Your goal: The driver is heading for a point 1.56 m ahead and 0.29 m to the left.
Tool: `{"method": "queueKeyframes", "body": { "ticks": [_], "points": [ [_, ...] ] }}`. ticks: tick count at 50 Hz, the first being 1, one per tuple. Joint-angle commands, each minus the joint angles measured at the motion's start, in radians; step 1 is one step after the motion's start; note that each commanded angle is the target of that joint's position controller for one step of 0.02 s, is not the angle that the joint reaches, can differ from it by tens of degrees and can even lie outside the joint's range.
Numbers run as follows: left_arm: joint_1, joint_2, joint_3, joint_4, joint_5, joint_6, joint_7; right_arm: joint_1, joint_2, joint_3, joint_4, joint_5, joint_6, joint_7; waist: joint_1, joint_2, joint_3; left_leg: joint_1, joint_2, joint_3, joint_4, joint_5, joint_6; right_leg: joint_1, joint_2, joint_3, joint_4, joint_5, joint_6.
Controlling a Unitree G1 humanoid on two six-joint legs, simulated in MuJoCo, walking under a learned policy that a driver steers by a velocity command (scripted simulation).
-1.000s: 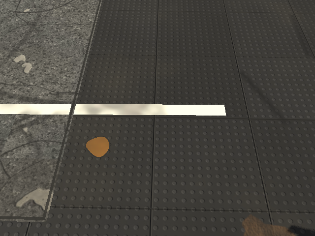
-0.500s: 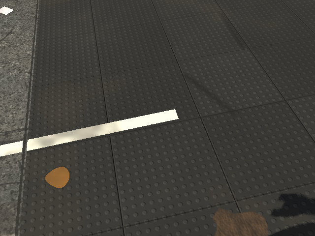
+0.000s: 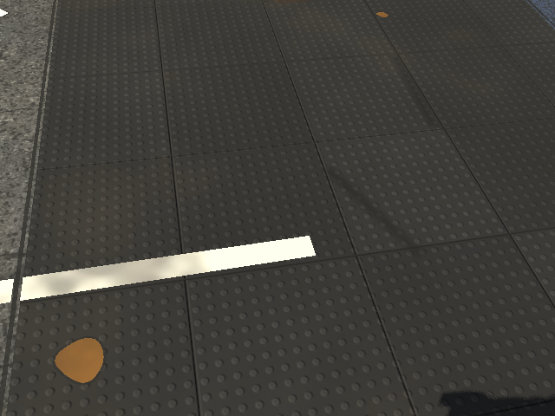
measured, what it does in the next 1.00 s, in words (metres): walks ahead: right foot, then left foot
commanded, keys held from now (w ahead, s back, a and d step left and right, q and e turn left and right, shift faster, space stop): w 0.56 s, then no key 0.44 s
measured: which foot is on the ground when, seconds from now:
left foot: down 0.00-0.42, up 0.44-0.82, down 0.84-1.00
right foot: up 0.00-0.38, down 0.40-0.88, up 0.90-1.00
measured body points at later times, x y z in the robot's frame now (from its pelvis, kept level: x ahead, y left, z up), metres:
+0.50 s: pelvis +0.28 -0.04 -0.01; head +0.32 -0.04 +0.44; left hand +0.46 +0.22 -0.10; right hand +0.31 -0.32 -0.14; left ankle +0.12 +0.10 -0.64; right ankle +0.36 -0.12 -0.74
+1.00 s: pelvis +0.49 +0.00 -0.01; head +0.52 +0.02 +0.44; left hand +0.57 +0.28 -0.15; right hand +0.65 -0.25 -0.11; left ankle +0.59 +0.10 -0.74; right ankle +0.42 -0.14 -0.70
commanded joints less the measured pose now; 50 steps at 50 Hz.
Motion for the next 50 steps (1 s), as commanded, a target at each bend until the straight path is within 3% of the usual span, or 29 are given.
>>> {"method": "queueKeyframes", "body": {
  "ticks": [1, 6, 9, 14, 16, 17, 18, 19, 20, 21, 22, 23, 24, 25, 26, 28, 30, 32, 35, 39, 41, 42, 43, 44, 45, 46, 47, 48, 50],
  "points": [
    [-0.049, 0.08, 0.025, -0.089, 0.006, -0.017, -0.003, 0.024, -0.125, -0.026, -0.045, -0.009, -0.011, -0.008, -0.015, 0.152, 0.022, 0.204, 0.249, -0.344, -0.318, -0.038, 0.148, -0.292, -0.095, 0.041, 0.008, 0.129, 0.005],
    [-0.149, 0.041, 0.013, -0.123, 0.017, -0.009, -0.002, 0.067, -0.148, -0.03, -0.016, 0.003, -0.01, -0.025, -0.027, 0.096, 0.046, 0.21, 0.215, -0.183, -0.344, 0.285, 0.15, -0.329, -0.091, 0.006, -0.209, 0.302, 0.056],
    [-0.256, 0.01, -0.001, -0.149, 0.011, -0.022, -0.016, 0.109, -0.159, -0.03, 0.002, 0.009, 0.0, -0.034, -0.065, 0.102, 0.068, 0.201, 0.189, -0.116, -0.355, 0.309, 0.128, -0.266, -0.062, -0.032, -0.405, 0.433, 0.054],
    [-0.388, 0.01, -0.007, -0.195, 0.0, -0.037, -0.05, 0.191, -0.173, -0.034, 0.045, 0.017, 0.024, -0.039, -0.095, 0.095, 0.11, 0.326, 0.249, -0.121, -0.313, 0.346, 0.13, -0.266, -0.026, -0.042, -0.563, 0.432, 0.019],
    [-0.382, 0.029, -0.001, -0.2, 0.002, -0.041, -0.06, 0.188, -0.185, -0.04, 0.051, 0.02, 0.034, -0.044, -0.068, 0.108, 0.094, 0.389, 0.272, -0.12, -0.256, 0.472, 0.115, -0.235, -0.009, -0.044, -0.594, 0.362, -0.012],
    [-0.347, 0.049, 0.007, -0.193, 0.004, -0.04, -0.06, 0.178, -0.198, -0.045, 0.05, 0.019, 0.038, -0.047, -0.04, 0.125, 0.062, 0.41, 0.273, -0.116, -0.203, 0.622, 0.105, -0.17, 0.015, -0.059, -0.597, 0.319, -0.029],
    [-0.274, 0.077, 0.021, -0.175, 0.007, -0.038, -0.055, 0.168, -0.212, -0.049, 0.048, 0.017, 0.043, -0.05, 0.003, 0.146, 0.004, 0.422, 0.264, -0.107, -0.11, 0.806, 0.096, -0.063, 0.047, -0.082, -0.593, 0.281, -0.052],
    [-0.125, 0.116, 0.042, -0.133, 0.008, -0.035, -0.046, 0.146, -0.207, -0.046, 0.042, 0.015, 0.05, -0.052, 0.088, 0.136, -0.093, 0.382, 0.224, -0.07, 0.068, 0.907, 0.071, 0.145, 0.069, -0.105, -0.625, 0.318, -0.086],
    [0.054, 0.165, 0.058, -0.093, 0.017, -0.029, -0.032, 0.143, -0.178, -0.031, 0.021, 0.0, 0.048, -0.055, 0.158, 0.093, -0.234, 0.171, 0.187, -0.059, 0.331, 0.691, 0.043, 0.485, -0.056, 0.023, -0.563, 0.352, -0.14],
    [0.121, 0.263, 0.076, -0.073, 0.029, -0.029, -0.03, 0.288, -0.032, 0.012, -0.004, -0.009, 0.027, -0.042, 0.08, -0.175, -0.393, -0.257, -0.013, -0.053, 0.742, -0.031, -0.028, 0.882, -0.332, 0.527, -0.601, 0.195, -0.317],
    [0.143, 0.165, 0.054, -0.068, 0.018, -0.026, -0.029, 0.248, -0.108, -0.001, 0.019, 0.012, 0.001, -0.032, 0.124, -0.165, -0.449, -0.386, -0.033, -0.193, 0.864, -0.341, -0.025, 0.897, -0.367, 0.74, -0.749, 0.074, -0.335],
    [0.058, 0.129, 0.038, -0.07, 0.013, -0.023, -0.025, 0.13, -0.174, -0.022, -0.022, 0.042, -0.012, -0.024, 0.116, -0.109, -0.244, -0.469, 0.032, -0.174, 0.893, -0.285, -0.017, 0.745, -0.325, 0.567, -0.78, 0.057, -0.275],
    [-0.014, 0.107, 0.03, -0.073, 0.012, -0.021, -0.023, 0.06, -0.167, -0.018, -0.042, 0.042, -0.019, -0.025, 0.083, -0.026, -0.133, -0.453, 0.087, -0.139, 0.838, -0.189, -0.014, 0.574, -0.282, 0.431, -0.809, 0.127, -0.241],
    [-0.066, 0.084, 0.022, -0.074, 0.018, -0.022, -0.027, 0.03, -0.152, -0.02, -0.045, 0.026, -0.017, -0.027, 0.048, 0.018, -0.056, -0.419, 0.12, -0.121, 0.77, -0.13, -0.022, 0.433, -0.238, 0.34, -0.843, 0.214, -0.224],
    [-0.097, 0.062, 0.015, -0.075, 0.028, -0.028, -0.03, 0.05, -0.145, -0.024, -0.039, 0.018, -0.006, -0.029, 0.011, -0.003, -0.029, -0.355, 0.149, -0.126, 0.724, -0.085, -0.028, 0.339, -0.202, 0.275, -0.879, 0.27, -0.212],
    [-0.113, 0.065, 0.018, -0.062, 0.022, -0.042, -0.033, 0.099, -0.103, -0.016, -0.023, 0.014, 0.017, -0.032, -0.025, -0.033, -0.024, -0.288, 0.163, -0.115, 0.676, -0.052, -0.05, 0.249, -0.181, 0.209, -0.934, 0.324, -0.225],
    [-0.118, 0.087, 0.022, -0.038, 0.024, -0.053, -0.031, 0.068, -0.091, -0.015, -0.037, 0.002, 0.031, -0.041, -0.04, -0.022, 0.018, -0.292, 0.16, -0.097, 0.595, -0.02, -0.083, 0.188, -0.175, 0.123, -0.943, 0.571, -0.231],
    [-0.114, 0.102, 0.024, -0.019, 0.028, -0.048, -0.02, 0.013, -0.076, -0.009, -0.058, -0.01, 0.029, -0.043, -0.033, -0.018, 0.025, -0.281, 0.148, -0.077, 0.448, 0.085, -0.101, 0.177, -0.138, 0.03, -0.92, 0.752, -0.209],
    [-0.067, 0.116, 0.024, 0.01, 0.025, -0.032, -0.007, -0.095, -0.049, 0.002, -0.078, -0.008, 0.016, -0.03, 0.02, -0.02, 0.0, -0.197, 0.098, -0.044, 0.207, 0.307, -0.093, 0.202, -0.096, -0.038, -0.898, 0.75, -0.167],
    [-0.044, 0.131, 0.025, 0.051, 0.013, -0.008, 0.002, -0.147, -0.087, -0.011, -0.1, -0.007, 0.013, -0.014, 0.029, -0.04, -0.022, -0.171, 0.075, -0.08, 0.082, 0.313, -0.06, 0.323, -0.154, 0.014, -0.819, 0.669, -0.146],
    [-0.068, 0.13, 0.025, 0.063, 0.008, 0.005, 0.007, -0.108, -0.113, -0.024, -0.09, -0.016, 0.01, -0.01, -0.007, -0.036, -0.037, -0.114, 0.063, -0.08, 0.016, 0.286, -0.03, 0.355, -0.161, 0.037, -0.729, 0.631, -0.117],
    [-0.07, 0.114, 0.02, 0.068, 0.009, 0.01, 0.009, -0.049, -0.127, -0.032, -0.066, -0.024, 0.008, -0.013, -0.033, -0.017, -0.062, -0.021, 0.047, -0.063, -0.037, 0.353, -0.012, 0.347, -0.125, 0.027, -0.645, 0.623, -0.092],
    [-0.025, 0.088, 0.01, 0.069, 0.028, 0.008, 0.01, -0.004, -0.188, -0.047, -0.06, -0.032, 0.005, -0.022, -0.03, 0.065, -0.123, 0.124, 0.126, -0.126, -0.027, 0.748, 0.02, 0.299, -0.052, -0.011, -0.507, 0.516, -0.042],
    [0.111, 0.022, -0.014, 0.082, 0.047, 0.001, 0.006, 0.014, -0.216, -0.046, -0.067, -0.046, 0.013, -0.029, 0.025, 0.236, -0.255, 0.41, 0.317, -0.314, 0.049, 1.041, 0.156, 0.1, 0.027, -0.028, -0.287, 0.072, 0.018],
    [0.139, 0.012, -0.023, 0.108, 0.028, 0.013, 0.004, 0.032, -0.12, -0.023, -0.059, -0.034, 0.03, -0.029, -0.003, 0.299, -0.344, 0.448, 0.402, -0.453, 0.004, 0.934, 0.262, 0.019, 0.058, 0.015, -0.119, -0.33, 0.063],
    [0.085, 0.082, -0.006, 0.102, 0.009, 0.032, 0.004, 0.017, -0.088, -0.01, -0.055, -0.015, 0.04, -0.019, -0.018, 0.216, -0.298, 0.354, 0.369, -0.459, -0.058, 0.658, 0.245, -0.009, 0.029, 0.058, -0.071, -0.369, 0.071],
    [0.023, 0.09, 0.001, 0.093, 0.002, 0.054, 0.013, -0.038, -0.083, -0.008, -0.056, -0.011, 0.046, -0.016, -0.007, 0.157, -0.209, 0.269, 0.336, -0.429, -0.1, 0.43, 0.204, -0.046, 0.005, 0.051, -0.053, -0.333, 0.077],
    [-0.012, 0.088, 0.005, 0.09, 0.007, 0.077, 0.023, -0.097, -0.088, -0.006, -0.063, -0.014, 0.05, -0.014, 0.003, 0.135, -0.137, 0.165, 0.315, -0.398, -0.148, 0.264, 0.18, -0.049, -0.015, 0.044, -0.085, -0.285, 0.086],
    [-0.022, 0.076, 0.007, 0.092, 0.018, 0.106, 0.04, -0.188, -0.105, -0.014, -0.068, -0.028, 0.06, -0.022, 0.036, 0.188, -0.076, -0.008, 0.255, -0.332, -0.219, 0.042, 0.139, 0.052, -0.033, 0.031, -0.204, -0.187, 0.098]
  ]
}}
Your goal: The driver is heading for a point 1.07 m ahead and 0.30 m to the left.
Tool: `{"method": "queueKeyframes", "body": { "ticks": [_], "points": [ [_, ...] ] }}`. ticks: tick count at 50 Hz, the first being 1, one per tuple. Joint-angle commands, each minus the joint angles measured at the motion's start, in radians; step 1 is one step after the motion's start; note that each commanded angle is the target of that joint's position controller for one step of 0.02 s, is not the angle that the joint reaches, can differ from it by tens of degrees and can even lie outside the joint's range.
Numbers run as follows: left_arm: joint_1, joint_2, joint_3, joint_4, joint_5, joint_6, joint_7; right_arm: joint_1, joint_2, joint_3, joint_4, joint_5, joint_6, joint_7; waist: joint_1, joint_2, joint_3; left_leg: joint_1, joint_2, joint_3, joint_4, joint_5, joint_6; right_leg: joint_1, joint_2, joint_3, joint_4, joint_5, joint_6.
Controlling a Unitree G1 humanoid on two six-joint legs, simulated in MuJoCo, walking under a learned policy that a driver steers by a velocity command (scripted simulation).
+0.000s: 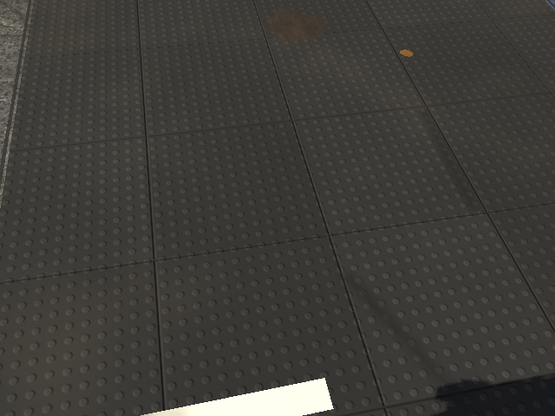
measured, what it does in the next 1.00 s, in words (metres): walks ahead: right foot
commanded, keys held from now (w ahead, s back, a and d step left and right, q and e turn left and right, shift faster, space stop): no key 0.48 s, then w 0.52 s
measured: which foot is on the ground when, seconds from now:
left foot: down 0.00-1.00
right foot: up 0.00-0.12, down 0.14-0.72, up 0.74-1.00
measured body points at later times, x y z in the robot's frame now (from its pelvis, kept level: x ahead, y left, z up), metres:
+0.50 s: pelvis +0.06 -0.02 +0.01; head +0.07 -0.03 +0.45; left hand +0.11 +0.23 -0.14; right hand +0.17 -0.28 -0.13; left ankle +0.11 +0.10 -0.73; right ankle +0.03 -0.15 -0.73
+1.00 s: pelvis +0.21 +0.00 +0.02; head +0.23 +0.00 +0.47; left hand +0.38 +0.25 -0.10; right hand +0.15 -0.25 -0.13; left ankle +0.12 +0.09 -0.73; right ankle +0.35 -0.16 -0.68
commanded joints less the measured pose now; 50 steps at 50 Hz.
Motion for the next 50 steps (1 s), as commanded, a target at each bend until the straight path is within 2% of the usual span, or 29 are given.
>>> {"method": "queueKeyframes", "body": {
  "ticks": [1, 3, 5, 6, 7, 8, 9, 10, 11, 15, 24, 25, 27, 28, 29, 31, 32, 33, 34, 35, 36, 37, 38, 39, 40, 41, 43, 47, 50],
  "points": [
    [0.102, 0.076, 0.025, -0.011, 0.005, 0.031, 0.024, -0.062, -0.149, -0.038, -0.048, -0.012, 0.007, -0.011, 0.029, 0.19, -0.124, 0.084, 0.224, -0.271, -0.246, -0.117, 0.143, 0.021, -0.047, 0.009, -0.078, 0.076, 0.019],
    [0.12, 0.056, 0.021, 0.016, 0.009, 0.025, 0.024, -0.057, -0.138, -0.038, -0.032, -0.007, 0.009, -0.019, 0.028, 0.181, -0.147, 0.068, 0.202, -0.22, -0.239, -0.142, 0.137, 0.107, -0.037, -0.014, -0.197, 0.195, 0.008],
    [0.128, 0.042, 0.019, 0.037, 0.017, 0.019, 0.017, -0.059, -0.133, -0.036, -0.014, 0.01, 0.014, -0.026, 0.04, 0.157, -0.15, 0.041, 0.181, -0.187, -0.223, -0.262, 0.113, 0.197, -0.021, -0.043, -0.343, 0.347, -0.013],
    [0.116, 0.042, 0.019, 0.038, 0.027, 0.017, 0.014, -0.04, -0.116, -0.03, -0.001, 0.014, 0.015, -0.027, 0.037, 0.14, -0.136, 0.022, 0.16, -0.176, -0.221, -0.356, 0.078, 0.224, -0.022, -0.043, -0.398, 0.381, -0.028],
    [0.09, 0.061, 0.018, 0.025, 0.038, 0.015, 0.015, -0.017, -0.1, -0.024, 0.015, 0.011, 0.015, -0.026, 0.024, 0.108, -0.098, 0.003, 0.135, -0.164, -0.206, -0.424, 0.032, 0.213, -0.065, 0.008, -0.455, 0.393, -0.052],
    [0.062, 0.119, 0.029, 0.018, 0.029, 0.014, 0.019, 0.003, -0.112, -0.03, 0.017, 0.005, 0.016, -0.025, -0.016, 0.037, -0.045, 0.028, 0.086, -0.12, -0.183, -0.426, -0.005, 0.115, -0.097, 0.041, -0.484, 0.263, -0.079],
    [0.045, 0.115, 0.031, 0.033, 0.02, 0.007, 0.017, -0.008, -0.11, -0.032, 0.017, 0.003, 0.018, -0.028, -0.023, -0.036, -0.014, 0.119, 0.051, -0.074, -0.139, -0.338, -0.026, -0.014, -0.081, 0.044, -0.516, 0.102, -0.091],
    [0.023, 0.08, 0.022, 0.034, 0.022, -0.006, 0.016, -0.015, -0.108, -0.032, 0.021, 0.002, 0.018, -0.032, -0.025, -0.057, -0.007, 0.187, 0.05, -0.071, -0.096, -0.261, -0.026, -0.064, -0.077, 0.046, -0.549, 0.083, -0.079],
    [0.007, 0.064, 0.017, 0.04, 0.026, -0.017, 0.015, -0.004, -0.1, -0.032, 0.03, 0.005, 0.019, -0.036, -0.034, -0.073, -0.012, 0.22, 0.051, -0.066, -0.075, -0.203, -0.018, -0.072, -0.078, 0.045, -0.561, 0.12, -0.064],
    [0.037, 0.064, 0.014, 0.07, 0.013, -0.045, 0.013, 0.019, -0.1, -0.035, 0.069, 0.009, 0.02, -0.038, -0.021, -0.026, -0.044, 0.234, 0.051, -0.059, -0.044, -0.028, 0.001, 0.015, -0.065, 0.027, -0.52, 0.308, -0.045],
    [0.057, 0.054, 0.006, 0.122, 0.008, -0.033, 0.016, 0.02, -0.106, -0.041, 0.14, 0.019, 0.034, -0.042, -0.006, 0.03, -0.066, 0.268, 0.052, -0.052, -0.018, 0.136, -0.006, 0.091, -0.046, 0.0, -0.492, 0.474, -0.053],
    [0.077, 0.048, 0.005, 0.137, 0.007, -0.03, 0.015, 0.035, -0.098, -0.039, 0.157, 0.02, 0.037, -0.044, -0.003, 0.026, -0.086, 0.276, 0.038, -0.035, -0.013, 0.043, -0.006, 0.103, -0.039, -0.007, -0.505, 0.383, -0.058],
    [0.075, 0.076, 0.015, 0.141, -0.004, -0.024, 0.017, 0.034, -0.105, -0.044, 0.171, 0.029, 0.042, -0.046, -0.003, -0.019, -0.028, 0.207, -0.01, 0.012, 0.039, -0.289, -0.004, 0.067, -0.052, 0.032, -0.544, 0.082, -0.107],
    [0.077, 0.09, 0.02, 0.136, -0.007, -0.026, 0.017, 0.018, -0.106, -0.045, 0.168, 0.03, 0.036, -0.045, 0.004, -0.046, 0.022, 0.13, -0.022, 0.022, 0.069, -0.389, -0.004, 0.057, -0.088, 0.088, -0.58, -0.048, -0.14],
    [0.1, 0.106, 0.026, 0.137, -0.012, -0.033, 0.017, -0.007, -0.102, -0.045, 0.159, 0.032, 0.024, -0.042, 0.019, -0.077, 0.065, 0.051, -0.028, 0.035, 0.124, -0.401, -0.005, 0.073, -0.145, 0.171, -0.631, -0.136, -0.178],
    [0.119, 0.146, 0.041, 0.147, -0.022, -0.057, 0.017, -0.042, -0.082, -0.042, 0.141, 0.043, -0.012, -0.029, 0.025, -0.141, 0.141, -0.066, 0.006, 0.026, 0.217, -0.318, 0.011, 0.116, -0.283, 0.347, -0.698, -0.143, -0.255],
    [0.109, 0.135, 0.041, 0.147, -0.023, -0.068, 0.016, -0.035, -0.081, -0.042, 0.141, 0.046, -0.028, -0.022, 0.012, -0.141, 0.149, -0.075, 0.026, 0.01, 0.208, -0.308, 0.025, 0.13, -0.304, 0.358, -0.685, -0.054, -0.263],
    [0.085, 0.121, 0.039, 0.142, -0.023, -0.075, 0.012, -0.001, -0.081, -0.045, 0.153, 0.05, -0.041, -0.014, -0.015, -0.14, 0.137, -0.028, 0.031, 0.012, 0.15, -0.303, 0.037, 0.133, -0.291, 0.319, -0.652, 0.045, -0.249],
    [0.046, 0.109, 0.038, 0.132, -0.025, -0.077, 0.008, 0.075, -0.087, -0.052, 0.185, 0.054, -0.049, -0.009, -0.056, -0.124, 0.108, 0.105, 0.017, 0.023, 0.059, -0.274, 0.046, 0.087, -0.248, 0.249, -0.605, 0.112, -0.217],
    [-0.007, 0.098, 0.035, 0.111, -0.023, -0.078, 0.004, 0.185, -0.116, -0.067, 0.23, 0.053, -0.051, -0.009, -0.103, -0.079, 0.07, 0.287, 0.016, -0.009, -0.002, -0.217, 0.056, -0.005, -0.179, 0.157, -0.506, 0.227, -0.174],
    [-0.055, 0.047, 0.021, 0.072, -0.021, -0.088, 0.004, 0.294, -0.205, -0.096, 0.26, 0.049, -0.057, -0.011, -0.137, 0.131, 0.031, 0.434, 0.147, -0.274, -0.139, -0.282, 0.126, -0.147, -0.033, -0.021, -0.206, 0.35, -0.095],
    [-0.056, 0.023, 0.016, 0.043, -0.012, -0.106, 0.007, 0.409, -0.274, -0.109, 0.283, 0.045, -0.061, 0.0, -0.165, 0.346, -0.046, 0.614, 0.346, -0.665, -0.284, -0.246, 0.255, -0.339, 0.062, -0.047, 0.113, 0.096, -0.045],
    [-0.056, 0.059, 0.027, 0.043, -0.028, -0.118, 0.001, 0.359, -0.187, -0.076, 0.275, 0.031, -0.073, 0.003, -0.118, 0.224, -0.033, 0.617, 0.389, -0.698, -0.278, -0.204, 0.262, -0.438, 0.019, 0.057, 0.279, 0.019, -0.064],
    [-0.041, 0.059, 0.028, 0.053, -0.044, -0.126, -0.009, 0.299, -0.14, -0.062, 0.255, 0.028, -0.081, 0.004, -0.086, 0.16, 0.0, 0.589, 0.362, -0.583, -0.259, -0.14, 0.232, -0.467, -0.025, 0.073, 0.333, 0.089, -0.093],
    [-0.039, 0.051, 0.029, 0.061, -0.045, -0.129, -0.013, 0.264, -0.131, -0.057, 0.242, 0.027, -0.084, 0.006, -0.065, 0.111, 0.002, 0.568, 0.33, -0.487, -0.266, -0.114, 0.203, -0.477, -0.064, 0.059, 0.318, 0.177, -0.112],
    [-0.057, 0.059, 0.036, 0.061, -0.037, -0.129, -0.016, 0.243, -0.113, -0.047, 0.234, 0.029, -0.082, 0.007, -0.057, 0.081, 0.021, 0.54, 0.304, -0.399, -0.281, -0.034, 0.179, -0.475, -0.095, 0.043, 0.266, 0.248, -0.116],
    [-0.068, 0.043, 0.041, 0.058, -0.024, -0.119, -0.026, 0.264, -0.089, -0.034, 0.241, 0.024, -0.069, 0.0, -0.05, 0.11, 0.011, 0.494, 0.249, -0.274, -0.31, 0.077, 0.15, -0.404, -0.115, 0.006, 0.17, 0.322, -0.101],
    [-0.206, -0.01, 0.022, 0.005, -0.013, -0.103, -0.031, 0.291, -0.146, -0.04, 0.242, 0.022, -0.052, -0.028, -0.067, 0.087, 0.049, 0.417, 0.226, -0.176, -0.369, 0.119, 0.16, -0.378, -0.096, -0.044, -0.098, 0.439, -0.043],
    [-0.298, -0.008, 0.013, -0.025, -0.019, -0.102, -0.039, 0.317, -0.167, -0.047, 0.246, 0.025, -0.05, -0.035, -0.088, 0.114, 0.071, 0.353, 0.213, -0.122, -0.402, 0.073, 0.15, -0.283, -0.06, -0.076, -0.272, 0.556, -0.037]
  ]
}}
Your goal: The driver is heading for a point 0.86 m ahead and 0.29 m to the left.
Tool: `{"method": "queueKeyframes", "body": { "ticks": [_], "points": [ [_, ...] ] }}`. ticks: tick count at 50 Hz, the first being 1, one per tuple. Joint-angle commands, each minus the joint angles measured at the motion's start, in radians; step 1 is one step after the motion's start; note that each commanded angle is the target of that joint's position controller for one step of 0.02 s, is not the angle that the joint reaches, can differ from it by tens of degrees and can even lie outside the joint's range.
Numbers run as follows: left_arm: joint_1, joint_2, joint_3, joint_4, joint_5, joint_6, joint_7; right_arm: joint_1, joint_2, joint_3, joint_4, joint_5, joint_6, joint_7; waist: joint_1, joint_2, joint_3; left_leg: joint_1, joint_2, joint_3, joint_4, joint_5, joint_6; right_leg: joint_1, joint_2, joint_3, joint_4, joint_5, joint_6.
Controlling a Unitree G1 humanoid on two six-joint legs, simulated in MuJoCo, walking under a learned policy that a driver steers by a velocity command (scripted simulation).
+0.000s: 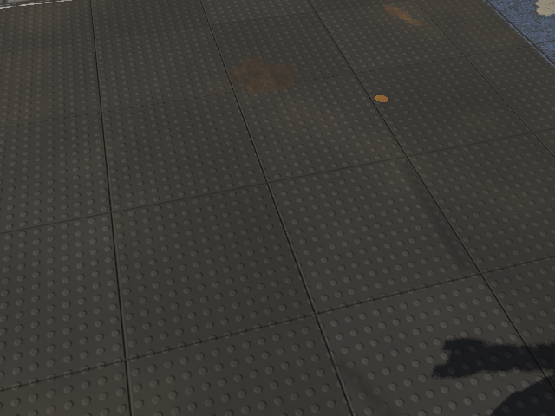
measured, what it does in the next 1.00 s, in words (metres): walks ahead, turning left: right foot, then left foot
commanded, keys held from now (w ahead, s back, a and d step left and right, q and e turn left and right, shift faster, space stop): w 0.14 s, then w+q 0.86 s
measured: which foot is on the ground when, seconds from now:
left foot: down 0.00-0.20, up 0.22-0.72, down 0.74-1.00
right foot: up 0.00-0.16, down 0.18-0.76, up 0.78-1.00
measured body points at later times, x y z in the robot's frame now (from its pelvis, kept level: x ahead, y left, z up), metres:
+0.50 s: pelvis +0.27 -0.07 +0.00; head +0.28 -0.07 +0.45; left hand +0.25 +0.20 -0.14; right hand +0.42 -0.33 -0.12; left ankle +0.40 +0.13 -0.67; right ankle +0.25 -0.15 -0.75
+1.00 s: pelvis +0.55 +0.05 +0.00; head +0.57 +0.07 +0.45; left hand +0.61 +0.37 -0.10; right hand +0.72 -0.18 -0.12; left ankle +0.52 +0.10 -0.75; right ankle +0.72 -0.10 -0.67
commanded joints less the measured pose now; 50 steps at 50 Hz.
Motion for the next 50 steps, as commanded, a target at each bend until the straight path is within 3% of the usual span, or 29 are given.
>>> {"method": "queueKeyframes", "body": {
  "ticks": [1, 5, 7, 8, 9, 10, 11, 12, 13, 14, 16, 17, 19, 23, 26, 30, 32, 35, 36, 37, 38, 39, 40, 41, 42, 43, 44, 47, 50],
  "points": [
    [-0.166, 0.025, -0.01, -0.094, -0.004, -0.01, -0.011, 0.02, -0.193, -0.038, -0.035, 0.007, -0.009, -0.013, -0.006, 0.11, 0.109, -0.109, 0.242, -0.123, -0.123, 0.238, 0.148, 0.005, 0.033, -0.037, -0.147, 0.111, 0.006],
    [-0.19, 0.064, -0.003, -0.121, -0.008, -0.016, -0.027, 0.026, -0.194, -0.049, -0.022, 0.019, 0.0, -0.014, 0.028, 0.106, 0.115, -0.001, 0.299, -0.104, -0.074, 0.338, 0.122, 0.03, 0.034, -0.008, -0.223, 0.097, -0.048],
    [-0.089, 0.109, 0.021, -0.101, -0.005, -0.018, -0.027, -0.004, -0.214, -0.058, -0.033, 0.015, 0.009, -0.014, 0.098, 0.128, 0.032, 0.027, 0.294, -0.074, 0.068, 0.639, 0.097, 0.196, 0.081, -0.042, -0.223, 0.046, -0.083],
    [0.062, 0.142, 0.044, -0.055, -0.005, -0.016, -0.021, -0.011, -0.197, -0.053, -0.038, 0.011, 0.017, -0.013, 0.172, 0.122, -0.053, -0.024, 0.254, -0.052, 0.248, 0.754, 0.075, 0.398, 0.111, -0.057, -0.223, 0.029, -0.106],
    [0.252, 0.192, 0.066, -0.01, -0.002, -0.014, -0.011, -0.017, -0.171, -0.039, -0.057, 0.001, 0.022, -0.011, 0.25, 0.083, -0.175, -0.205, 0.202, -0.033, 0.515, 0.608, 0.042, 0.688, 0.018, 0.051, -0.208, -0.024, -0.15],
    [0.373, 0.293, 0.086, 0.017, 0.02, -0.011, -0.008, 0.111, -0.029, 0.0, -0.073, 0.001, 0.008, -0.002, 0.196, -0.181, -0.354, -0.577, 0.023, -0.004, 0.936, 0.055, -0.03, 1.041, -0.267, 0.529, -0.314, -0.281, -0.304],
    [0.355, 0.209, 0.058, 0.015, 0.017, -0.015, -0.013, 0.073, -0.074, -0.009, -0.062, 0.026, -0.016, 0.001, 0.21, -0.187, -0.379, -0.682, -0.004, -0.167, 1.1, -0.301, -0.011, 0.998, -0.314, 0.773, -0.502, -0.434, -0.308],
    [0.249, 0.159, 0.04, 0.003, 0.012, -0.024, -0.013, -0.03, -0.162, -0.037, -0.099, 0.058, -0.029, 0.0, 0.185, -0.145, -0.194, -0.768, 0.051, -0.17, 1.159, -0.241, 0.011, 0.841, -0.287, 0.621, -0.526, -0.451, -0.242],
    [0.151, 0.119, 0.027, -0.017, 0.013, -0.03, -0.013, -0.082, -0.174, -0.041, -0.116, 0.059, -0.032, -0.007, 0.147, -0.091, -0.104, -0.75, 0.111, -0.143, 1.127, -0.141, 0.024, 0.684, -0.255, 0.472, -0.546, -0.355, -0.206],
    [0.088, 0.079, 0.016, -0.019, 0.02, -0.038, -0.018, -0.095, -0.164, -0.049, -0.113, 0.045, -0.025, -0.017, 0.113, -0.056, -0.048, -0.697, 0.149, -0.135, 1.069, -0.067, 0.024, 0.549, -0.215, 0.346, -0.575, -0.248, -0.18],
    [0.046, 0.044, 0.008, -0.006, 0.037, -0.046, -0.022, -0.041, -0.115, -0.055, -0.097, 0.037, 0.007, -0.02, 0.055, -0.092, -0.024, -0.576, 0.191, -0.144, 0.994, -0.001, 0.025, 0.413, -0.155, 0.18, -0.621, -0.149, -0.145],
    [0.057, 0.044, 0.01, 0.004, 0.037, -0.048, -0.019, -0.034, -0.095, -0.055, -0.095, 0.038, 0.02, -0.019, 0.048, -0.083, -0.014, -0.567, 0.193, -0.139, 0.982, 0.009, 0.024, 0.386, -0.147, 0.131, -0.639, -0.112, -0.15],
    [0.08, 0.073, 0.016, 0.02, 0.041, -0.053, -0.008, -0.078, -0.097, -0.061, -0.12, 0.035, 0.038, -0.022, 0.043, -0.063, 0.02, -0.628, 0.196, -0.144, 0.944, 0.075, 0.014, 0.372, -0.146, 0.063, -0.67, -0.058, -0.164],
    [0.133, 0.101, 0.02, 0.032, 0.047, -0.049, 0.02, -0.189, -0.107, -0.07, -0.166, 0.024, 0.032, -0.009, 0.062, -0.023, 0.051, -0.752, 0.178, -0.163, 0.756, 0.268, -0.008, 0.448, -0.149, -0.029, -0.684, 0.034, -0.165],
    [0.163, 0.12, 0.021, 0.03, 0.04, -0.041, 0.035, -0.287, -0.092, -0.06, -0.203, 0.019, 0.025, 0.014, 0.091, -0.004, 0.072, -0.747, 0.167, -0.09, 0.605, 0.359, -0.012, 0.49, -0.143, -0.11, -0.693, 0.081, -0.151],
    [0.264, 0.137, 0.028, 0.052, 0.028, -0.015, 0.04, -0.423, -0.067, -0.041, -0.275, 0.018, 0.023, 0.042, 0.144, 0.021, 0.11, -0.815, 0.156, -0.028, 0.479, 0.32, 0.007, 0.657, -0.181, -0.17, -0.641, 0.184, -0.149],
    [0.281, 0.151, 0.034, 0.052, 0.02, 0.003, 0.04, -0.457, -0.07, -0.038, -0.312, 0.021, 0.023, 0.058, 0.145, 0.011, 0.112, -0.819, 0.137, 0.011, 0.445, 0.238, 0.024, 0.729, -0.201, -0.194, -0.582, 0.304, -0.144],
    [0.241, 0.195, 0.047, 0.024, 0.012, 0.024, 0.047, -0.382, -0.124, -0.061, -0.334, 0.026, 0.029, 0.072, 0.069, -0.058, 0.018, -0.614, 0.039, 0.104, 0.44, 0.089, 0.077, 0.755, -0.203, -0.239, -0.375, 0.818, -0.115],
    [0.226, 0.208, 0.05, 0.014, 0.011, 0.032, 0.05, -0.277, -0.165, -0.082, -0.318, 0.031, 0.031, 0.071, 0.007, -0.073, -0.045, -0.472, -0.002, 0.119, 0.432, 0.059, 0.105, 0.73, -0.193, -0.247, -0.219, 0.921, -0.101],
    [0.205, 0.206, 0.047, 0.003, 0.007, 0.035, 0.051, -0.112, -0.227, -0.117, -0.281, 0.034, 0.031, 0.059, -0.083, -0.053, -0.13, -0.218, -0.037, 0.097, 0.348, 0.123, 0.147, 0.622, -0.154, -0.262, 0.006, 0.841, -0.066],
    [0.225, 0.156, 0.029, -0.023, 0.031, 0.021, 0.046, 0.011, -0.324, -0.148, -0.253, 0.032, 0.044, 0.032, -0.101, 0.105, -0.222, 0.082, 0.138, -0.19, 0.328, 0.106, 0.212, 0.341, -0.091, -0.259, 0.332, 0.344, -0.019],
    [0.272, 0.03, -0.006, -0.08, 0.033, -0.02, 0.029, -0.044, -0.379, -0.149, -0.286, 0.028, 0.034, 0.031, 0.012, 0.285, -0.321, 0.347, 0.369, -0.816, 0.154, -0.048, 0.422, -0.066, 0.154, -0.089, 0.67, -0.456, 0.037],
    [0.148, 0.12, 0.01, -0.108, -0.009, -0.069, 0.011, -0.007, -0.297, -0.121, -0.287, 0.012, 0.025, 0.035, -0.058, 0.154, -0.348, 0.367, 0.375, -0.843, 0.064, -0.05, 0.389, -0.178, 0.113, 0.105, 0.712, -0.443, 0.003],
    [0.088, 0.131, 0.013, -0.132, -0.036, -0.088, 0.004, -0.041, -0.241, -0.108, -0.285, 0.008, 0.013, 0.032, -0.047, 0.119, -0.225, 0.273, 0.341, -0.673, 0.072, 0.019, 0.341, -0.232, 0.063, 0.1, 0.661, -0.362, -0.026],
    [0.092, 0.123, 0.013, -0.12, -0.02, -0.093, 0.01, -0.118, -0.204, -0.097, -0.298, 0.014, 0.003, 0.035, 0.011, 0.013, -0.132, 0.106, 0.289, -0.536, 0.072, 0.133, 0.299, -0.183, 0.013, 0.097, 0.552, -0.288, -0.03],
    [0.098, 0.138, 0.025, -0.108, 0.007, -0.084, 0.017, -0.183, -0.169, -0.086, -0.316, 0.013, -0.001, 0.033, 0.048, 0.003, -0.096, -0.019, 0.248, -0.444, 0.061, 0.221, 0.269, -0.107, -0.019, 0.094, 0.456, -0.248, -0.022],
    [0.121, 0.141, 0.031, -0.105, 0.015, -0.067, 0.016, -0.215, -0.156, -0.078, -0.333, 0.006, -0.002, 0.028, 0.078, 0.015, -0.079, -0.103, 0.225, -0.404, 0.038, 0.271, 0.264, -0.043, -0.035, 0.097, 0.418, -0.221, -0.01],
    [0.098, 0.108, 0.027, -0.131, 0.036, -0.035, 0.02, -0.193, -0.203, -0.087, -0.336, 0.012, -0.005, 0.009, 0.095, 0.023, -0.044, -0.227, 0.197, -0.334, 0.002, 0.382, 0.269, -0.008, -0.028, 0.065, 0.266, -0.155, 0.045],
    [-0.03, 0.081, 0.015, -0.176, 0.038, -0.031, 0.021, -0.152, -0.231, -0.095, -0.333, 0.017, 0.002, -0.01, 0.055, 0.057, -0.01, -0.29, 0.134, -0.262, 0.005, 0.344, 0.223, 0.013, 0.016, 0.043, 0.009, 0.048, 0.072]
  ]
}}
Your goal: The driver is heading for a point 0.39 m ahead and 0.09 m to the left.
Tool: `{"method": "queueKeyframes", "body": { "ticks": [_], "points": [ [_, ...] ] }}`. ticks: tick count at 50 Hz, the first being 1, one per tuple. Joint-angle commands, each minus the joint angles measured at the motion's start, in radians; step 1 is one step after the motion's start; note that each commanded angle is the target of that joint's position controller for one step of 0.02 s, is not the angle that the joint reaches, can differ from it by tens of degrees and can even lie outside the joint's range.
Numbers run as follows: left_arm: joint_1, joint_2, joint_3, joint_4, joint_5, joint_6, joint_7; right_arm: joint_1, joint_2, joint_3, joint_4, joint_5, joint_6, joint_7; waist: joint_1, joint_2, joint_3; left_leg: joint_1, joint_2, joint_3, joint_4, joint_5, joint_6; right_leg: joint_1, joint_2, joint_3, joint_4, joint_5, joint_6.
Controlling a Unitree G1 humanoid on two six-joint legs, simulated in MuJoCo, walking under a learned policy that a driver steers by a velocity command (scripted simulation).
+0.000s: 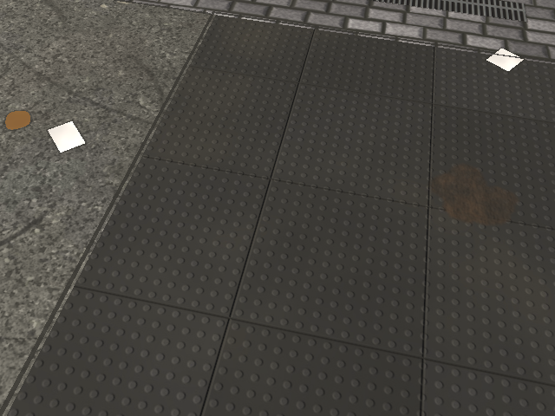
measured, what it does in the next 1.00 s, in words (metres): walks ahead, turning left: right foot, then left foot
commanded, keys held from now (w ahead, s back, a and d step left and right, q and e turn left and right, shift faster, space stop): w+q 0.30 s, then no key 0.70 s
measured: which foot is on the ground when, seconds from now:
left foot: down 0.00-0.22, up 0.24-0.64, down 0.66-1.00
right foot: up 0.00-0.20, down 0.22-0.68, up 0.70-0.92, down 0.94-1.00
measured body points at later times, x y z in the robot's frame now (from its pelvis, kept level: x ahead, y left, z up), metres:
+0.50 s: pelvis +0.27 -0.05 +0.00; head +0.31 -0.05 +0.45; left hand +0.26 +0.23 -0.12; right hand +0.50 -0.27 -0.10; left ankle +0.31 +0.12 -0.69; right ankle +0.29 -0.15 -0.75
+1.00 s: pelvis +0.36 -0.01 -0.01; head +0.37 -0.01 +0.44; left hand +0.37 +0.27 -0.14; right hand +0.58 -0.20 -0.13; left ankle +0.38 +0.12 -0.75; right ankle +0.40 -0.14 -0.75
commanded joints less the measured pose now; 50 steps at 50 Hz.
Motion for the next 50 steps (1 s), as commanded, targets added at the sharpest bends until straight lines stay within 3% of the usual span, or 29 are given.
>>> {"method": "queueKeyframes", "body": {
  "ticks": [1, 4, 7, 9, 10, 11, 12, 13, 14, 15, 16, 17, 20, 24, 29, 32, 33, 34, 35, 36, 37, 38, 40, 42, 45, 47, 48, 49, 50],
  "points": [
    [-0.062, 0.038, 0.003, -0.068, 0.003, -0.003, -0.001, -0.021, -0.184, -0.045, -0.078, 0.006, -0.011, -0.021, 0.005, 0.077, -0.028, -0.079, 0.191, -0.154, -0.117, 0.215, 0.141, 0.079, 0.06, -0.048, -0.237, 0.209, 0.023],
    [-0.143, 0.043, -0.001, -0.103, -0.014, -0.01, -0.012, 0.031, -0.184, -0.046, -0.063, 0.008, -0.005, -0.02, -0.035, 0.11, -0.025, -0.078, 0.2, -0.191, -0.097, 0.116, 0.108, 0.144, 0.101, -0.049, -0.372, 0.321, 0.014],
    [-0.15, 0.087, 0.011, -0.12, -0.019, -0.022, -0.024, 0.054, -0.169, -0.043, -0.056, 0.013, 0.004, -0.025, -0.027, 0.13, -0.036, 0.027, 0.242, -0.28, -0.009, 0.072, 0.092, 0.151, 0.104, -0.009, -0.44, 0.258, -0.012],
    [-0.101, 0.112, 0.02, -0.113, -0.021, -0.034, -0.029, 0.043, -0.173, -0.045, -0.065, 0.007, 0.011, -0.031, 0.007, 0.159, -0.046, 0.069, 0.262, -0.33, 0.06, 0.113, 0.079, 0.203, 0.106, -0.01, -0.454, 0.16, -0.04],
    [-0.02, 0.127, 0.031, -0.092, -0.018, -0.039, -0.027, 0.029, -0.16, -0.04, -0.075, 0.005, 0.014, -0.032, 0.052, 0.165, -0.077, 0.062, 0.234, -0.327, 0.128, 0.17, 0.06, 0.311, 0.115, -0.03, -0.488, 0.151, -0.064],
    [0.104, 0.163, 0.046, -0.071, -0.002, -0.045, -0.022, 0.019, -0.118, -0.023, -0.091, -0.001, 0.012, -0.027, 0.112, 0.135, -0.179, 0.003, 0.178, -0.282, 0.306, 0.179, 0.027, 0.52, 0.047, 0.019, -0.47, 0.143, -0.11],
    [0.266, 0.223, 0.058, -0.057, 0.003, -0.039, -0.015, 0.048, -0.064, -0.002, -0.113, -0.024, 0.011, -0.026, 0.154, -0.018, -0.336, -0.149, 0.091, -0.172, 0.604, -0.079, -0.017, 0.791, -0.135, 0.219, -0.453, 0.087, -0.159],
    [0.303, 0.278, 0.071, -0.019, 0.008, -0.026, -0.025, 0.207, -0.037, 0.007, -0.141, 0.026, -0.002, -0.022, 0.059, -0.398, -0.402, -0.514, 0.012, -0.108, 0.891, -0.459, -0.064, 1.024, -0.329, 0.738, -0.594, -0.186, -0.321],
    [0.251, 0.154, 0.044, -0.055, -0.011, -0.022, -0.028, 0.17, -0.158, -0.012, -0.104, 0.038, 0.001, -0.027, 0.094, -0.207, -0.294, -0.609, 0.096, -0.145, 0.998, -0.388, -0.076, 0.949, -0.3, 0.709, -0.636, -0.382, -0.286],
    [0.201, 0.097, 0.029, -0.066, -0.015, -0.014, -0.022, 0.053, -0.203, -0.025, -0.123, 0.026, 0.007, -0.026, 0.118, -0.104, -0.173, -0.623, 0.13, -0.108, 1.001, -0.287, -0.078, 0.817, -0.254, 0.51, -0.64, -0.329, -0.236],
    [0.147, 0.087, 0.02, -0.07, 0.001, -0.008, -0.023, -0.003, -0.183, -0.025, -0.132, 0.012, 0.013, -0.03, 0.098, -0.024, -0.096, -0.564, 0.158, -0.088, 0.969, -0.222, -0.087, 0.669, -0.206, 0.379, -0.651, -0.105, -0.222],
    [0.118, 0.07, 0.013, -0.062, 0.009, -0.005, -0.024, -0.03, -0.166, -0.027, -0.143, -0.002, 0.014, -0.031, 0.075, -0.02, -0.045, -0.528, 0.172, -0.091, 0.917, -0.198, -0.092, 0.572, -0.168, 0.278, -0.651, 0.119, -0.226],
    [0.115, 0.068, 0.011, -0.031, 0.01, -0.016, -0.028, 0.014, -0.1, -0.019, -0.15, 0.003, 0.029, -0.03, 0.024, -0.067, -0.067, -0.421, 0.174, -0.05, 0.794, -0.221, -0.112, 0.492, -0.125, 0.085, -0.645, 0.603, -0.249],
    [0.093, 0.122, 0.025, -0.008, -0.01, 0.005, -0.012, -0.043, -0.056, 0.006, -0.179, -0.008, 0.037, -0.022, 0.023, -0.069, -0.121, -0.348, 0.175, 0.0, 0.518, -0.029, -0.131, 0.493, -0.11, -0.044, -0.662, 0.727, -0.262],
    [0.14, 0.143, 0.024, 0.034, -0.027, 0.035, -0.008, -0.16, -0.081, 0.006, -0.207, -0.012, 0.033, -0.001, 0.065, -0.075, -0.121, -0.237, 0.143, 0.042, 0.284, 0.09, -0.109, 0.534, -0.106, -0.074, -0.622, 0.61, -0.229],
    [0.133, 0.138, 0.019, 0.049, -0.042, 0.047, -0.006, -0.118, -0.109, -0.009, -0.193, -0.023, 0.028, 0.0, 0.023, -0.062, -0.126, -0.086, 0.112, 0.064, 0.086, 0.195, -0.054, 0.528, -0.079, -0.068, -0.493, 0.5, -0.175],
    [0.175, 0.109, 0.009, 0.058, -0.027, 0.041, -0.008, -0.083, -0.166, -0.025, -0.188, -0.029, 0.028, -0.009, 0.02, -0.004, -0.163, 0.047, 0.174, -0.002, 0.064, 0.46, -0.02, 0.475, -0.026, -0.098, -0.401, 0.407, -0.122],
    [0.223, 0.056, -0.013, 0.044, 0.012, 0.03, -0.014, -0.045, -0.229, -0.033, -0.2, -0.052, 0.035, -0.021, 0.045, 0.146, -0.262, 0.267, 0.367, -0.189, 0.155, 0.865, 0.074, 0.313, 0.05, -0.149, -0.219, 0.047, -0.059],
    [0.27, 0.011, -0.037, 0.056, 0.013, 0.039, -0.018, -0.044, -0.156, -0.006, -0.193, -0.055, 0.042, -0.022, 0.04, 0.264, -0.344, 0.314, 0.499, -0.342, 0.129, 0.857, 0.224, 0.216, 0.084, -0.088, -0.066, -0.44, -0.013],
    [0.225, 0.067, -0.023, 0.056, -0.009, 0.057, -0.019, -0.05, -0.091, 0.013, -0.18, -0.04, 0.044, -0.011, 0.022, 0.204, -0.317, 0.256, 0.464, -0.339, 0.09, 0.672, 0.223, 0.184, 0.064, -0.039, -0.006, -0.519, 0.004],
    [0.18, 0.089, -0.016, 0.045, -0.02, 0.073, -0.015, -0.086, -0.094, 0.014, -0.171, -0.033, 0.042, -0.005, 0.025, 0.175, -0.244, 0.203, 0.42, -0.297, 0.064, 0.537, 0.183, 0.14, 0.053, -0.037, 0.021, -0.494, 0.011],
    [0.167, 0.094, -0.011, 0.053, -0.016, 0.09, -0.005, -0.13, -0.113, 0.01, -0.171, -0.032, 0.042, -0.004, 0.037, 0.14, -0.201, 0.13, 0.395, -0.265, 0.038, 0.446, 0.153, 0.142, 0.041, -0.035, 0.011, -0.449, 0.018],
    [0.185, 0.09, -0.007, 0.066, -0.007, 0.117, 0.012, -0.217, -0.139, 0.001, -0.172, -0.035, 0.044, -0.007, 0.079, 0.153, -0.156, -0.045, 0.351, -0.196, -0.007, 0.342, 0.118, 0.254, 0.039, -0.046, -0.054, -0.338, 0.037],
    [0.211, 0.059, -0.014, 0.087, -0.008, 0.123, 0.017, -0.243, -0.123, 0.002, -0.161, -0.041, 0.048, -0.012, 0.088, 0.169, -0.161, -0.114, 0.311, -0.135, -0.018, 0.269, 0.104, 0.352, 0.057, -0.074, -0.142, -0.232, 0.037],
    [0.21, 0.034, -0.02, 0.103, 0.001, 0.122, 0.014, -0.253, -0.089, 0.013, -0.133, -0.029, 0.052, -0.015, 0.098, 0.158, -0.158, -0.153, 0.272, -0.096, -0.002, 0.034, 0.064, 0.476, 0.078, -0.104, -0.363, -0.019, 0.009],
    [0.178, 0.076, -0.018, 0.086, 0.026, 0.121, 0.011, -0.185, -0.058, 0.022, -0.089, -0.03, 0.051, -0.014, 0.071, 0.093, -0.103, -0.195, 0.208, -0.069, 0.019, -0.224, -0.032, 0.509, 0.02, -0.035, -0.486, 0.069, -0.036],
    [0.143, 0.142, -0.004, 0.08, 0.013, 0.122, 0.016, -0.153, -0.065, 0.018, -0.086, -0.035, 0.051, -0.012, 0.021, -0.013, -0.048, -0.182, 0.154, -0.023, 0.036, -0.249, -0.071, 0.413, -0.013, -0.015, -0.497, -0.058, -0.074],
    [0.115, 0.112, -0.008, 0.086, 0.007, 0.118, 0.013, -0.177, -0.063, 0.019, -0.082, -0.038, 0.052, -0.018, 0.027, -0.072, -0.019, -0.084, 0.128, 0.013, 0.07, -0.174, -0.095, 0.279, 0.0, -0.004, -0.546, -0.253, -0.09],
    [0.097, 0.079, -0.018, 0.085, 0.012, 0.108, 0.012, -0.195, -0.077, 0.013, -0.077, -0.033, 0.053, -0.024, 0.03, -0.074, -0.001, -0.03, 0.13, 0.014, 0.102, -0.109, -0.096, 0.23, 0.011, -0.004, -0.576, -0.291, -0.077]
  ]
}}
